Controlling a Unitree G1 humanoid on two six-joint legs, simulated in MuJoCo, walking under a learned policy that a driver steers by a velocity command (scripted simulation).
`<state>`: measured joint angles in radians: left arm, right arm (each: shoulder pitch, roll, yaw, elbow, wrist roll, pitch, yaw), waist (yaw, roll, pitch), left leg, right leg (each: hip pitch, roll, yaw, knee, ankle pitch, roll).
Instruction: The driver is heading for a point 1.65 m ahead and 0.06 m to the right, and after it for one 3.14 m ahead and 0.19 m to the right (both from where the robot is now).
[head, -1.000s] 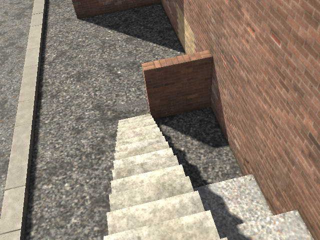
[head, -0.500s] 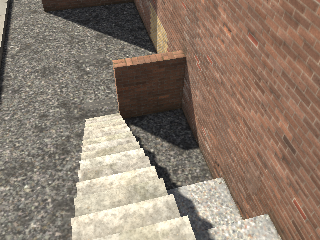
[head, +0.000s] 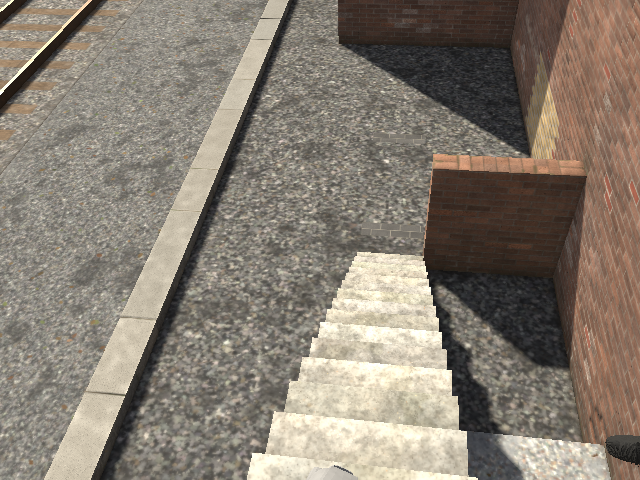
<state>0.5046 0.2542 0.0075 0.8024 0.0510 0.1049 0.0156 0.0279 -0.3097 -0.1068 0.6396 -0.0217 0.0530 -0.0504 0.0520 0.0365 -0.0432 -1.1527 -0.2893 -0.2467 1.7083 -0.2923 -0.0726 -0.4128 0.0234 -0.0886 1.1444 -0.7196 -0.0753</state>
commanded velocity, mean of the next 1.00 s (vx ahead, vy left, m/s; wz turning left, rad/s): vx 0.36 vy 0.00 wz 0.00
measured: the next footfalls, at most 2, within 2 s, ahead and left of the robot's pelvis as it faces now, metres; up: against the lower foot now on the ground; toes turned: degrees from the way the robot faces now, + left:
left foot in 0.48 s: +0.02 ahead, +0.21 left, +0.00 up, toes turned +13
right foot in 1.16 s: +0.23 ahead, +0.08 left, -0.19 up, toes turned -7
